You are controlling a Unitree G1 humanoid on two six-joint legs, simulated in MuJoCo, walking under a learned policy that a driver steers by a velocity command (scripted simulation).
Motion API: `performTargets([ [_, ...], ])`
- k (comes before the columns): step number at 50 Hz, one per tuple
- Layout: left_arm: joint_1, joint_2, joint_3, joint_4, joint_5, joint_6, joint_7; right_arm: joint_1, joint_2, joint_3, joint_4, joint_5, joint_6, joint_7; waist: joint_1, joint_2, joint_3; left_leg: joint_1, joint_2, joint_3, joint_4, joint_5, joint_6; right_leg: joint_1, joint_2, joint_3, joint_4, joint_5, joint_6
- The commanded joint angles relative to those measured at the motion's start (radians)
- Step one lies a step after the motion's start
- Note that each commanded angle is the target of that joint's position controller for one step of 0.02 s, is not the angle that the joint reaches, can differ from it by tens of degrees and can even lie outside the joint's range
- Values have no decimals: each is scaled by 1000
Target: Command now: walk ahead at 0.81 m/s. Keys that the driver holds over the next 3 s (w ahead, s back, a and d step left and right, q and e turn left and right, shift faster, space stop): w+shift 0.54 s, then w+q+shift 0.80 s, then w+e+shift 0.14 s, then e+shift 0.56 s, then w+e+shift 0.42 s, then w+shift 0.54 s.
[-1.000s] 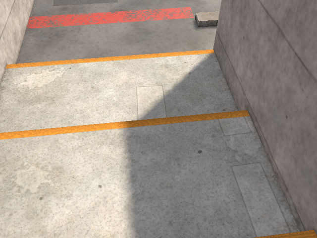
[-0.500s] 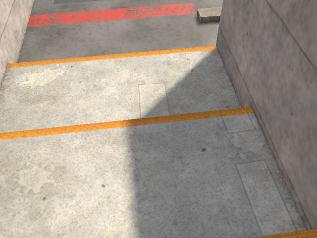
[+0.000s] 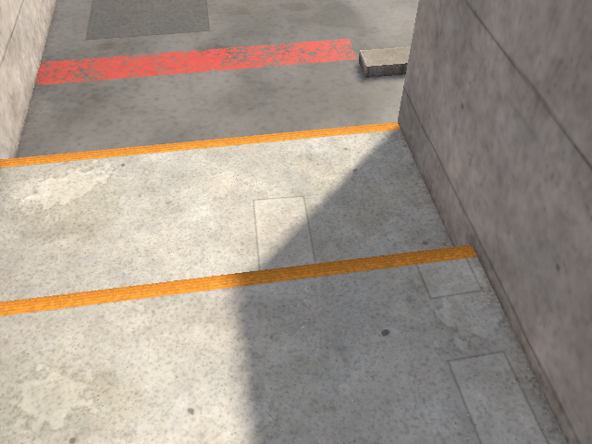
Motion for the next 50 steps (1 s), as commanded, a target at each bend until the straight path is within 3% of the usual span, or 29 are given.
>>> performTargets([
  [1, -101, 48, 2, -115, 11, 11, -17, -8, -94, -4, -42, 9, -26, -12, 29, 101, 119, -47, 258, -325, -406, -179, 128, -236, -67, 18, -99, 139, 41],
  [4, -251, 52, -6, -178, 1, 8, -29, -6, -122, -5, -46, 22, -47, -10, 17, 88, 159, -151, 179, -159, -477, 46, 120, -71, -15, -63, -472, 336, 61],
  [8, -216, 85, 5, -157, -2, 12, -31, 34, -135, -8, -45, 23, -64, -8, 39, 72, 100, -24, 235, -76, -459, 292, 121, 41, 2, -71, -432, 455, 14],
  [9, -264, 98, 14, -169, -7, -9, -28, 79, -103, -5, -20, 11, -69, -20, 19, 68, 132, 160, 235, -79, -375, 276, 107, -130, -48, 17, -532, 597, -6],
  [12, -384, 133, 24, -211, 3, -28, -31, 215, -138, -20, 5, -21, -50, -48, -70, 72, 132, 533, 313, -140, -256, 374, 122, -403, -48, 8, -610, 449, -16],
  [14, -455, 106, 9, -238, 8, -46, -42, 243, -120, -19, 4, -32, -39, -67, -87, 23, 190, 534, 280, -103, -181, 414, 91, -374, -49, -1, -811, 491, -11],
  [17, -352, 96, 14, -174, 38, -41, -28, 263, -118, -5, 6, -1, -37, -46, -101, -59, 95, 376, 203, -95, -15, 695, 75, 22, 80, -118, -867, 451, -13],
  [19, 53, 155, 44, -59, 24, -29, -7, 159, -201, -28, 4, -30, -16, -81, 97, 68, -64, 301, 231, -108, 473, 940, 102, 370, 56, -92, -843, 341, -48],
  [20, 257, 197, 64, -8, 39, -42, 10, 93, -192, -35, -2, -16, -12, -82, 225, 36, -145, 89, 150, -76, 911, 715, 74, 635, 1, -57, -898, 505, -80],
  [21, 315, 232, 67, 24, 58, -45, 15, 4, -99, -25, -42, -18, -24, -69, 227, -144, -160, -336, 18, -122, 1316, -299, 77, 872, -95, 19, -739, 531, -67],
  [22, 436, 277, 56, 46, 66, -51, 8, -1, 0, 4, -113, 24, -61, -74, 202, -272, -259, -638, -7, -275, 1521, -487, 103, 1070, -214, 83, -343, 1169, -14],
  [23, 492, 246, 54, 64, 50, -45, -1, -9, -55, -4, -157, 81, -82, -80, 226, -251, -424, -833, 5, -271, 1455, -338, 91, 1248, -300, 277, -474, 956, -105],
  [24, 396, 211, 51, 62, 45, -36, 17, -66, -72, 5, -174, 60, -81, -74, 178, -176, -307, -955, 63, -187, 1355, -220, 68, 1095, -311, 401, -687, 437, -156],
  [25, 270, 111, 25, 30, 50, -30, 25, -145, -90, 3, -166, 16, -64, -50, 136, 12, -132, -909, 105, -145, 1276, -149, 44, 836, -235, 360, -800, 246, -134],
  [26, 255, 150, 26, 38, 47, -30, 34, -92, -44, 14, -166, -11, -42, -32, 76, -20, -92, -852, 106, -137, 1301, -167, 25, 668, -291, 423, -789, 352, -188],
  [27, 276, 112, 11, 46, 37, -39, 30, -51, -24, 20, -143, -47, -20, -13, 25, 95, -40, -813, 155, -175, 1242, -154, 26, 528, -282, 376, -746, 415, -179],
  [28, 250, 65, -6, 65, 6, -55, 26, -133, 24, 30, -187, -39, -5, 2, -12, 92, 40, -819, 176, -194, 1107, -63, 7, 361, -254, 284, -786, 345, -125],
  [29, 128, 67, -6, 39, -3, -75, 25, -228, 52, 55, -256, -20, 1, 15, -61, 66, 121, -644, 184, -144, 811, 60, -15, 80, -146, 141, -949, 228, -69],
  [31, 39, 75, -11, 8, -3, -104, 29, -216, 37, 63, -266, -23, 3, 33, -96, -52, 167, -357, 162, -75, 478, 335, -28, -111, -57, -47, -982, 423, -41],
  [34, 168, 101, -7, 40, -39, -123, 19, -281, -24, 55, -280, -3, 9, 29, -51, 4, 131, -292, 95, 36, 314, 454, 39, 164, -93, -110, -1069, 762, -14],
  [36, 214, 144, -1, 35, -27, -102, 34, -259, -51, 47, -276, -7, -2, 25, -50, -41, 65, -326, 8, 100, 267, 352, 99, 454, -115, -166, -889, 1337, 40],
  [37, 216, 168, 5, 31, -1, -72, 55, -191, -84, 34, -260, 1, -6, 22, -92, -73, 9, -257, -21, 97, 252, 274, 123, 523, -129, -181, -743, 1411, 55],
  [39, 94, 201, 23, -18, 25, -23, 75, 261, -173, -21, -123, 20, 3, 14, -316, -80, -170, 181, -40, 27, 202, 198, 196, 386, -83, -207, -135, 1230, 50],
  [40, 69, 114, 10, -42, 29, -32, 56, 277, -223, -45, -105, 24, 25, 1, -259, 155, -142, 299, 76, -201, 173, 64, 238, 113, 83, -209, 320, 229, 49],
  [41, 111, 79, -1, -170, -9, -55, 39, 153, -283, -58, -141, 18, 45, 1, -105, 377, -221, 539, 276, -778, -18, 26, 416, -306, 189, -29, 533, -193, 97],
  [42, 38, 106, -12, -211, -5, -80, 39, 114, -251, -62, -154, 13, 46, -8, -124, 200, -175, 530, 331, -933, -179, -111, 432, -451, 138, 69, 466, -168, 69],
  [44, -12, 89, -14, -201, 7, -87, 38, 86, -139, -45, -125, 2, 36, -25, -24, -58, 28, 212, 273, -758, -219, -6, 341, -357, 52, 80, 234, -104, 58],
  [47, -32, 77, -28, -233, 41, -22, 36, -14, -122, -28, -150, 21, -8, -27, 88, -51, 70, -183, 126, -511, -268, 100, 272, -70, -3, 58, -107, -116, 118],
  [50, -192, 41, -51, -308, 33, -10, 21, -14, -198, -51, -159, 27, -35, -16, 48, 53, 95, -350, 36, -427, -322, 348, 245, 131, 51, -41, -380, 147, 154],
])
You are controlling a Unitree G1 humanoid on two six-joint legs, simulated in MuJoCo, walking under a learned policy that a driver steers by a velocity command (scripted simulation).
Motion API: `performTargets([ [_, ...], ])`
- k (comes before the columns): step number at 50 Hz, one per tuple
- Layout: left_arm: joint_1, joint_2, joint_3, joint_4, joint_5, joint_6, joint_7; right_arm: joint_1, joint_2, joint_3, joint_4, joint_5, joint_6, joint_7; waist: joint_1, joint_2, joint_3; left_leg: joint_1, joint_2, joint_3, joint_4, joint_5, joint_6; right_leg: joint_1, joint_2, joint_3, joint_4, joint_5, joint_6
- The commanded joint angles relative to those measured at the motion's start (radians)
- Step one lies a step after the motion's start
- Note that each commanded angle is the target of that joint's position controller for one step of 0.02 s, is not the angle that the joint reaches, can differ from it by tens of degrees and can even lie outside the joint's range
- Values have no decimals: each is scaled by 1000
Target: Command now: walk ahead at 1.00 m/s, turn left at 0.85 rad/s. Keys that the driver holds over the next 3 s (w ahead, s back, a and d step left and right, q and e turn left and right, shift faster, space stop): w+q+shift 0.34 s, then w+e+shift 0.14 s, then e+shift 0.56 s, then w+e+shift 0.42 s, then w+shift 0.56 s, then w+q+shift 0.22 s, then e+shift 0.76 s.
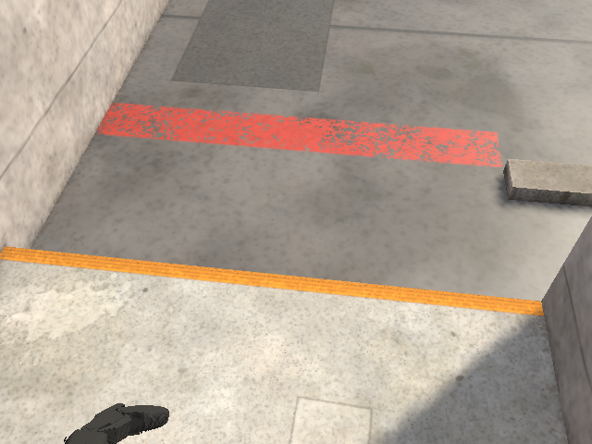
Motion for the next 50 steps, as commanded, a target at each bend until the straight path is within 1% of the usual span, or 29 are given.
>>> performTargets([
  [1, 43, 73, 7, -47, -12, 16, -15, -138, -165, -41, -108, 2, -46, 13, 74, 15, 57, -364, 160, -224, -240, 425, 108, 301, 78, -155, -180, 317, 32],
  [3, 32, 135, 35, -40, -21, -2, -13, -36, -138, -43, -86, 1, -46, 13, 10, 14, -27, -110, 166, -241, -85, 464, 75, 179, 39, -57, -221, 539, -16],
  [5, -61, 149, 35, -76, -2, -12, -36, 26, -142, -48, -80, -4, -31, -1, -64, 27, -14, 35, 172, -306, 4, 283, 75, 59, 52, -34, -366, 580, -33],
  [7, -151, 143, 39, -110, -31, -16, -30, 45, -137, -41, -88, -15, -29, -6, -101, 51, 22, 86, 196, -380, 61, 222, 67, 46, 73, -13, -476, 498, -14],
  [10, -93, 176, 47, -83, -45, -27, -14, -3, -160, -35, -109, -33, -31, -26, -72, 52, 34, 89, 171, -399, 198, 207, 20, 213, 45, 23, -618, 539, 4],
  [11, 20, 205, 62, -55, -58, -35, -3, -31, -166, -34, -112, -43, -22, -36, -10, 53, -14, 100, 143, -381, 348, 234, 11, 292, 37, 18, -650, 575, 1],
  [13, 478, 287, 106, 105, -53, -39, 19, -112, -185, -39, -127, -15, -9, -35, 206, -23, -184, -70, 92, -283, 889, 255, -10, 754, 4, -13, -630, 659, -7],
  [14, 634, 292, 111, 151, -18, -32, 21, -163, -74, -19, -160, 1, -23, -29, 259, -141, -240, -427, 19, -235, 1248, -388, -18, 1044, -83, 64, -426, 475, -1],
  [15, 635, 266, 88, 134, 18, -17, 2, -25, 12, 11, -212, 26, -28, -46, 149, -341, -299, -727, 88, -166, 1535, -534, -11, 1204, -247, 122, -91, 882, 90],
  [16, 564, 262, 95, 104, 7, 9, 1, 81, -14, 11, -233, 34, -30, -58, 75, -474, -442, -814, 160, -76, 1643, -424, -17, 1206, -341, 390, -258, 704, 58],
  [17, 416, 262, 108, 74, 6, 0, 22, 53, -50, 16, -216, 6, -21, -37, 59, -404, -421, -930, 162, -17, 1588, -232, -32, 1034, -424, 753, -607, -198, -144],
  [18, 321, 146, 75, 57, 4, -5, 19, -144, -105, 5, -213, -43, 4, -22, 86, -108, -151, -911, 222, -2, 1484, -119, -51, 742, -319, 657, -719, -450, -185],
  [19, 351, 139, 64, 102, 8, -22, 20, -257, -107, -1, -244, -65, 10, 5, 109, 1, -4, -888, 216, -25, 1405, -106, -57, 573, -259, 524, -691, -155, -182],
  [20, 425, 133, 60, 157, 18, -39, 19, -286, -60, 12, -251, -72, 13, 23, 95, 49, 54, -837, 224, -93, 1321, -99, -44, 453, -242, 451, -615, 193, -174],
  [22, 484, 74, 37, 243, -14, -59, 2, -347, 37, 46, -299, -48, 15, 33, 26, -64, 80, -846, 189, -94, 1121, -94, -30, 366, -120, 255, -587, 327, -112],
  [25, 366, 72, 34, 216, -33, -51, 9, -459, 23, 82, -358, -56, -5, 47, -29, -117, 83, -471, 190, 120, 529, 214, -75, 129, 4, 90, -723, 558, -153],
  [27, 448, 94, 36, 239, -74, -52, 8, -457, 50, 101, -327, -43, -17, 44, 1, -58, 38, -179, 115, 194, 381, 361, -92, 101, -13, 54, -727, 878, -156],
  [29, 527, 133, 37, 268, -88, -48, 5, -379, 8, 94, -290, -34, -16, 19, -16, -46, -7, -36, 59, 192, 272, 344, -89, 240, -5, 65, -575, 1191, -124],
  [31, 509, 155, 38, 278, -95, -39, 12, -189, -79, 66, -243, -51, -31, -12, -135, -92, -71, 198, 167, 60, 77, 533, -60, 249, 33, 81, -199, 1038, -78],
  [32, 468, 187, 37, 232, 73, -72, -98, 192, -169, 32, -143, 4, -6, 27, -227, 85, -350, 732, 463, -199, 214, 1122, 192, -42, 89, 23, 235, 503, 98],
  [33, 696, 139, 57, 254, 21, -83, -124, 230, -127, 36, -175, -52, 6, 57, -145, 162, -686, 839, 758, -408, 322, 1596, 409, -62, 104, 22, 607, -385, 112],
  [34, 624, 138, 60, 198, -35, -66, -117, 102, -184, 2, -180, -92, -7, 51, -98, -6, -409, 541, 751, -452, 187, 1435, 348, -135, 95, 54, 654, -357, 65],
  [35, 485, 94, 45, 138, -23, -61, -85, -138, -151, -2, -233, -68, -32, 42, -27, 1, -162, 241, 684, -264, 83, 1337, 278, -174, 52, 18, 553, -369, 40],
  [36, 487, 66, 40, 135, 33, -46, -45, -293, -56, 27, -253, -36, -47, 34, 48, -40, -168, 97, 627, -167, -7, 1193, 230, -91, 1, 24, 404, -334, 23],
  [37, 549, 5, 19, 159, 62, -24, -26, -440, -9, 35, -290, -34, -56, 29, 123, -17, -116, -67, 608, -90, -98, 1069, 197, 15, -57, 42, 257, -294, 29],
  [38, 579, -31, 10, 169, 65, -11, -18, -447, -47, 14, -304, -32, -62, 25, 144, 18, -101, -187, 567, -7, -128, 1004, 178, 141, -60, 2, 211, -276, 42],
  [41, 597, -47, 11, 161, 16, -14, -54, -419, -128, -44, -303, -74, -92, -3, 142, 7, -122, -217, 464, 226, -176, 841, 131, 212, -4, -122, 120, 23, 74],
  [43, 460, 5, 22, 114, 10, -10, -88, -361, -133, -61, -278, -71, -94, -20, 88, 40, -87, -162, 439, 301, -184, 727, 95, 187, -12, -145, -34, 119, 74],
  [50, 296, 100, 50, 26, -2, -2, -100, -405, -207, -94, -339, -72, -69, -19, 72, 72, -16, 102, 575, 289, -143, 576, 54, 103, -15, -98, -208, 55, 1],
])
Over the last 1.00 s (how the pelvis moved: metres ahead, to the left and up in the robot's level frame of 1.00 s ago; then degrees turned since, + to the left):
0.87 -0.05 -0.12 18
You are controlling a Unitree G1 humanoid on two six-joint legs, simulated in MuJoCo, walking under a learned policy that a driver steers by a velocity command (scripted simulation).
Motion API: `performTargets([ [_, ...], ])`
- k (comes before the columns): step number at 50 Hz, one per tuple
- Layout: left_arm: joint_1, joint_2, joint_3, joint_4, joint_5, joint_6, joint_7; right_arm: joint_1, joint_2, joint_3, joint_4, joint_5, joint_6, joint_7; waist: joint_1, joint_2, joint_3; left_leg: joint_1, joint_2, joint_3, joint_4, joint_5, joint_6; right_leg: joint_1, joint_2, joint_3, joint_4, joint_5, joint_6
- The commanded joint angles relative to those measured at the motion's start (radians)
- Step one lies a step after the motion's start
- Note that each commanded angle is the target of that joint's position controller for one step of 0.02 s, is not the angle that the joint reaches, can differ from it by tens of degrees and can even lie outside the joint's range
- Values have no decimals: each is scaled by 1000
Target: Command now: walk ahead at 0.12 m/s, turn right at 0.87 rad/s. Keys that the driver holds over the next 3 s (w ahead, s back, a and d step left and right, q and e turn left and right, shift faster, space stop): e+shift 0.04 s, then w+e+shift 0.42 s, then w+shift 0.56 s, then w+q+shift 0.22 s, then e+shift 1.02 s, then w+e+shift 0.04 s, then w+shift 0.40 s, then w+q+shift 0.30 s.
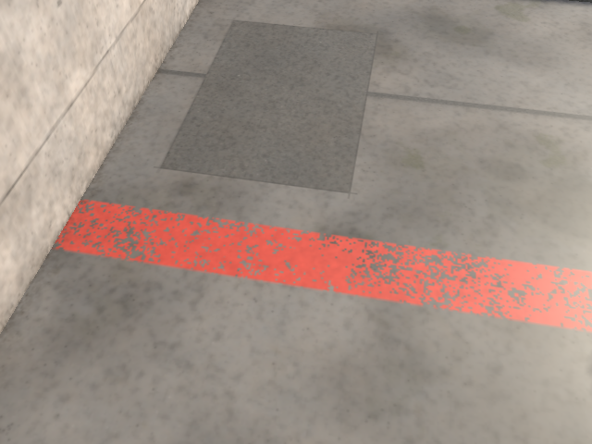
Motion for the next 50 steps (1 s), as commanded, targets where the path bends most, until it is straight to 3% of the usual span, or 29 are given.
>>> performTargets([
  [1, 73, 72, 21, -43, -5, -4, -6, -121, -160, -35, -121, 4, -8, -13, 52, 99, -19, 83, 328, -101, -39, 538, 184, 42, -2, 13, -46, -43, -36],
  [3, 65, 94, 39, -55, -14, -17, -6, -96, -155, -23, -116, 1, 6, -23, 50, 96, -27, 111, 329, -82, 10, 439, 151, 102, 54, -35, -133, 8, -88],
  [5, 131, 156, 83, -35, 3, -53, 31, 15, -105, 3, -71, -11, 26, -14, 58, 44, -58, 95, 294, -67, 153, 129, 87, 246, 140, -24, -213, 28, -174],
  [6, 215, 231, 115, -10, 14, -77, 60, 55, -22, 31, -83, -24, 31, -8, 64, -93, -99, -36, 172, -11, 401, -30, 8, 409, 116, 140, -231, 156, -293],
  [7, 315, 309, 126, 8, 0, -84, 77, -16, 90, 76, -192, -27, 10, 10, 113, -292, -170, -451, -8, -95, 639, -427, -63, 712, -31, 628, -410, -91, -470],
  [8, 387, 220, 103, 39, 23, -95, 87, -137, 41, 78, -194, 4, -1, 42, 232, -147, -125, -697, -34, -352, 709, -407, -36, 821, -93, 791, -531, -385, -408],
  [9, 365, 160, 90, 58, 8, -107, 78, -203, 14, 73, -189, 29, -6, 36, 238, -85, -13, -821, -15, -412, 834, -350, -33, 777, -92, 730, -482, -347, -378],
  [10, 363, 108, 71, 67, 0, -104, 65, -178, -33, 61, -181, 19, -18, 23, 214, -58, -41, -827, -21, -447, 921, -337, -37, 764, -71, 689, -438, -220, -392],
  [12, 288, 48, 26, 65, 12, -94, 26, -146, -13, 78, -186, -22, -26, 2, 126, -20, 2, -767, -3, -479, 927, -276, -43, 571, -58, 626, -367, -97, -394],
  [13, 163, 277, 112, -19, -87, 6, 51, -146, -127, 28, -202, 60, 17, 15, 39, 117, 4, -660, 13, -419, 752, -229, -55, 429, -83, 652, -475, 111, -409],
  [14, 136, 304, 118, -38, -76, 46, 63, -154, -112, 34, -200, 66, 40, 19, 39, 90, 12, -588, 11, -404, 681, -240, -68, 361, -78, 634, -480, 158, -411],
  [16, 170, 256, 109, -39, -59, 64, 76, -155, -26, 64, -209, 61, 70, 29, 60, -17, 9, -502, -1, -365, 638, -132, -83, 274, -27, 569, -507, 199, -397],
  [17, 167, 224, 101, -39, -40, 60, 78, -123, -23, 65, -188, 67, 71, 34, 67, -45, 1, -472, 8, -361, 666, 47, -79, 249, -15, 527, -502, 234, -388],
  [20, 265, 212, 98, -1, -47, 31, 90, -254, -91, 38, -228, 54, 62, 34, 127, -47, 10, -676, 22, -461, 533, 214, -89, 442, -6, 595, -453, 88, -386],
  [22, 243, 208, 99, 3, -52, 34, 99, -293, -65, 47, -245, 40, 66, 50, 128, -49, 3, -577, -15, -465, 368, 318, -87, 385, 57, 564, -409, -57, -335],
  [25, 184, 193, 89, -19, -36, 36, 105, -253, -27, 56, -225, 71, 70, 71, 118, -92, -6, -292, -28, -438, 245, 409, -83, 209, 103, 513, -377, -171, -272],
  [28, 152, 185, 76, -17, 1, 35, 129, -156, -70, 37, -178, 88, 65, 55, 76, -133, 29, -261, 60, -477, 127, 414, -66, 321, 91, 554, -271, -135, -248],
  [30, 186, 188, 72, 8, 11, 44, 137, -51, -101, 19, -118, 87, 53, 32, 53, -55, 23, -243, 90, -457, -13, 411, -52, 473, 114, 542, -39, -1, -254],
  [32, 204, 198, 70, 22, -7, 56, 124, 233, -128, -4, 0, 58, 40, 13, -58, 133, -93, 86, 17, -374, -29, 329, -43, 394, 174, 413, 414, 120, -247],
  [33, 176, 124, 51, 26, -3, 46, 112, 379, -132, 1, 56, 25, 33, 22, -102, 225, -109, 307, 63, -441, 125, 212, -27, 98, 248, 340, 774, -307, -241],
  [34, 120, -5, 8, -18, 1, 25, 114, 483, -112, 31, 77, 5, 39, 37, -93, 349, -42, 374, 123, -527, 431, 374, -105, -288, 284, 316, 1136, -573, -249],
  [35, 308, -7, 3, -70, -69, 0, 135, 485, -242, -7, 84, 16, 45, 40, 31, 653, -224, 527, 391, -1108, 147, 192, 71, -511, 292, 193, 1281, -490, -214],
  [36, 169, 85, 1, -42, -20, 5, 127, 381, -173, -3, 54, 38, 43, 32, -6, 356, -150, 411, 421, -1298, -95, -479, 188, -635, 192, 151, 1147, -340, -214],
  [37, -74, 186, 29, -46, 2, 15, 114, 304, -84, 21, 27, 33, 29, 28, -62, 53, 65, 171, 338, -1075, -128, -555, 168, -581, 125, 180, 971, -204, -201],
  [38, -132, 169, 25, -60, 11, 14, 90, 271, -98, 29, 40, 19, 13, 23, -51, 58, 136, 18, 293, -1013, -101, -425, 151, -516, 115, 218, 860, -153, -192],
  [41, -222, 94, -7, -113, 4, 29, 39, 264, -48, 60, 126, 56, -22, 12, 47, 159, 166, -242, 129, -689, -195, -88, 82, -266, 110, 177, 401, 41, -129],
  [43, -252, 84, -23, -125, 0, 25, 34, 265, -36, 64, 131, 72, -21, 12, 61, 178, 128, -229, 106, -557, -203, 268, 101, -160, 110, 109, 197, 172, -122],
  [46, -396, 33, -55, -148, -18, 23, 29, 378, -6, 74, 172, 90, -13, 18, 1, 67, 134, -151, 119, -436, -325, 573, 82, -18, 105, -67, -48, 267, -161],
  [50, -323, 64, -46, -116, -14, 19, 59, 459, -61, 72, 210, 72, 11, 2, 48, 111, -6, 119, 140, -349, -67, 1241, 53, 168, 209, -129, -165, 147, -214],
])
Over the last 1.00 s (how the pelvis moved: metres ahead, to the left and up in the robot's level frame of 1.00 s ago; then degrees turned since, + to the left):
0.76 -0.04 -0.11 2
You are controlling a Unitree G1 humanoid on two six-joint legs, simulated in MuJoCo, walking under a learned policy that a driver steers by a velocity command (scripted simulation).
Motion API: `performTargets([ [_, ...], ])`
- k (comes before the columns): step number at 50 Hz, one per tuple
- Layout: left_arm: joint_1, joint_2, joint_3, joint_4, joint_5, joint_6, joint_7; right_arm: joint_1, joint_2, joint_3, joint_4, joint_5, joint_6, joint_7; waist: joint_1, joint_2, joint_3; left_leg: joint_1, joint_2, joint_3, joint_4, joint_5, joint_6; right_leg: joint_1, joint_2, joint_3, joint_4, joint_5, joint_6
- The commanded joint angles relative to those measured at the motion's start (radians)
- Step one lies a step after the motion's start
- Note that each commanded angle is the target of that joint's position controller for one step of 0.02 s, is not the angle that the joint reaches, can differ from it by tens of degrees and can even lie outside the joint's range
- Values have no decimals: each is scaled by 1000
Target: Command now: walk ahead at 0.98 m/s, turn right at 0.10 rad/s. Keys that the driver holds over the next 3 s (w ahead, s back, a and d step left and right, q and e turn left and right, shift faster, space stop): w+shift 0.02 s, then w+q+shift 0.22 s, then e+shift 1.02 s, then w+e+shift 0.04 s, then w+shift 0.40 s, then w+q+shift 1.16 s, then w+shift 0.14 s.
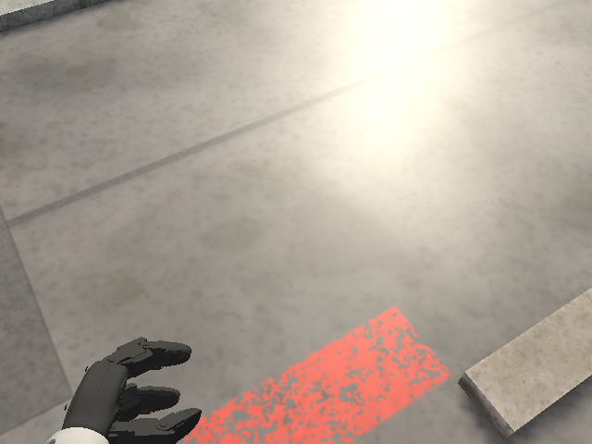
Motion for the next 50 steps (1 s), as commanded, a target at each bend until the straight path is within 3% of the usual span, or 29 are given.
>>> performTargets([
  [1, 194, 125, 42, 18, 0, -13, 29, -60, -241, -38, -57, -15, 4, -24, 218, 134, -114, -181, 275, -26, 330, 1423, 12, 494, 86, -31, -37, -102, -50],
  [2, 400, 159, 63, 82, -5, -13, 47, -100, -257, -40, -60, -14, 15, -26, 318, 139, -198, -268, 274, -27, 585, 1359, 15, 723, 50, 23, -94, -122, -77],
  [3, 560, 219, 92, 121, 14, -14, 67, -131, -213, -31, -85, -15, 15, -17, 366, 71, -280, -462, 216, -8, 895, 973, 34, 957, -102, 175, -119, -315, -108],
  [4, 565, 249, 102, 119, 51, -19, 73, -60, -39, 0, -117, -7, 9, -10, 249, -151, -367, -810, 86, -26, 1252, -132, 39, 1203, -402, 586, -107, -456, -167],
  [5, 525, 207, 101, 105, 21, -7, 66, -75, -145, -21, -136, 18, 14, -18, 263, -44, -374, -961, 75, -73, 1355, -81, 71, 1149, -470, 831, -279, -643, -204],
  [6, 454, 155, 98, 128, 8, -11, 66, -197, -193, -36, -164, 14, 13, -16, 235, 0, -171, -1004, 126, -77, 1278, 57, 75, 970, -396, 671, -365, -613, -170],
  [8, 381, 103, 94, 144, 9, -37, 58, -236, -136, -31, -160, -2, 28, 4, 159, 33, 6, -928, 173, -83, 1190, 106, 61, 685, -320, 449, -446, -375, -112],
  [10, 389, 75, 86, 169, -9, -60, 59, -204, -82, -25, -152, -25, 66, 24, 97, 11, 43, -869, 203, -84, 1146, 117, 35, 560, -277, 297, -510, -303, -58],
  [12, 409, 71, 86, 194, -31, -80, 55, -310, -82, -28, -203, -25, 82, 35, 87, -11, 90, -940, 230, -64, 1107, 168, 21, 541, -249, 170, -549, -163, -20],
  [14, 439, 52, 72, 223, -21, -91, 49, -422, -64, -19, -259, -28, 67, 38, 80, -5, 126, -906, 186, -25, 962, 246, 7, 456, -178, 35, -539, 262, -22],
  [16, 442, 52, 62, 248, -34, -98, 43, -499, -33, 3, -291, -31, 35, 46, 70, 6, 150, -733, 133, 70, 653, 405, -4, 353, -114, -53, -487, 543, -21],
  [18, 528, 97, 63, 289, -61, -103, 50, -542, -29, 13, -290, -28, 19, 53, 104, 12, 101, -556, 66, 144, 499, 605, -2, 375, -129, 12, -489, 597, -31],
  [19, 533, 191, 90, 273, -85, -89, 66, -610, -82, -6, -327, 17, -7, 41, 114, 5, 40, -556, 40, 63, 465, 557, -16, 480, -167, 80, -418, 632, -20],
  [20, 511, 245, 103, 272, -85, -73, 76, -610, -132, -15, -343, 14, -13, 37, 74, -19, 6, -586, 31, 28, 396, 527, -11, 606, -196, 113, -383, 675, -14],
  [22, 485, 252, 111, 263, -63, -37, 83, -503, -223, -47, -314, 0, -17, 22, 0, -61, -75, -483, 13, 15, 319, 548, 9, 724, -188, 146, -186, 713, 26],
  [23, 446, 231, 106, 245, -57, -24, 80, -358, -260, -62, -274, -9, -11, 8, -80, -87, -151, -293, 71, -14, 305, 701, 28, 653, -149, 135, 25, 648, 69],
  [24, 460, 139, 83, 198, -32, -22, 77, -243, -328, -70, -254, -37, 6, -12, -81, 22, -315, 23, 291, -169, 492, 1184, 73, 430, -52, 110, 368, 127, 117],
  [25, 717, -26, 40, 221, -58, -22, 67, -266, -321, -45, -290, -83, -2, 3, 36, 317, -590, 326, 615, -532, 535, 1492, 308, 155, 109, 227, 825, -728, 146],
  [26, 670, 139, 81, 217, -71, -14, 63, -317, -257, -42, -339, -59, 15, 2, -4, 170, -670, 234, 558, -492, 453, 1277, 285, 162, 41, 302, 872, -680, 151],
  [27, 551, 180, 106, 167, -96, 0, 69, -423, -229, -35, -352, -31, 25, -6, 27, 147, -467, 72, 510, -339, 396, 1080, 239, 77, -23, 235, 802, -619, 157],
  [29, 515, 146, 119, 165, -85, 36, 93, -531, -184, -26, -337, -6, 30, -19, 105, 69, -199, -261, 414, -183, 276, 861, 182, 68, -92, 155, 725, -520, 194],
  [32, 554, 64, 120, 134, -80, 94, 102, -643, -178, -34, -339, -32, 23, -11, 183, 132, -108, -549, 392, -29, 138, 669, 186, 197, -144, 114, 639, -470, 209],
  [38, 396, 97, 137, 32, -61, 92, 72, -709, -221, -61, -331, -20, 51, -48, 168, 110, -149, -486, 384, 149, 113, 530, 175, 239, -166, 60, 289, -142, 168],
  [45, 318, 150, 172, -41, -63, 115, 26, -693, -258, -84, -309, 33, 97, -32, 175, 112, -112, -307, 434, 208, 299, 471, 58, 301, -108, -28, -18, -197, 68],
  [46, 365, 170, 185, -31, -55, 110, 35, -656, -239, -84, -291, 38, 102, -28, 192, 64, -121, -334, 391, 240, 423, 465, 10, 388, -81, -12, -108, -105, 34],
  [47, 443, 283, 223, -25, -48, 100, 57, -615, -228, -85, -291, 19, 105, -22, 205, -141, -113, -494, 282, 284, 696, 270, -69, 530, -168, 203, -218, 348, -42],
  [48, 425, 406, 241, -42, -25, 92, 65, -646, -187, -73, -359, -22, 98, -20, 136, -358, -144, -882, 93, 221, 1001, -299, -159, 734, -347, 593, -220, 555, -243],
  [49, 432, 351, 227, -62, -11, 61, 51, -718, -204, -73, -369, -26, 90, -19, 190, -181, -282, -946, 75, -18, 1134, -324, -144, 761, -382, 674, -258, 402, -288],
  [50, 400, 333, 219, -67, -19, 38, 45, -749, -215, -77, -375, 2, 84, -20, 176, -95, -259, -983, 82, -65, 1141, -241, -113, 750, -356, 605, -275, 316, -248],
])
Over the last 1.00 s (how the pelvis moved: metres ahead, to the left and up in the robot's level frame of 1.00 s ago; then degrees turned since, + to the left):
0.62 -0.18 -0.14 -37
